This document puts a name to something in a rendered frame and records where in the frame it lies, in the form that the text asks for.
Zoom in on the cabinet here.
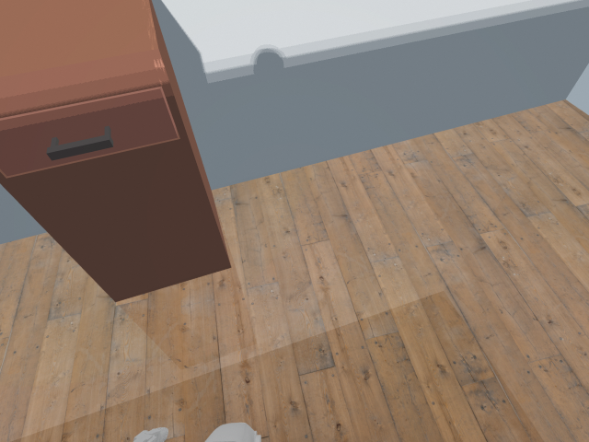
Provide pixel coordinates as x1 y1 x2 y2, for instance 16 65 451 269
0 0 231 302

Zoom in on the drawer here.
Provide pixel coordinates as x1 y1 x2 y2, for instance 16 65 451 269
0 87 178 176

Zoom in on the handle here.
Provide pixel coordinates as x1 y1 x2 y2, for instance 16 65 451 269
46 126 113 161

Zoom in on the robot left thigh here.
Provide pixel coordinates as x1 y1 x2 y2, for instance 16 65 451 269
205 423 261 442

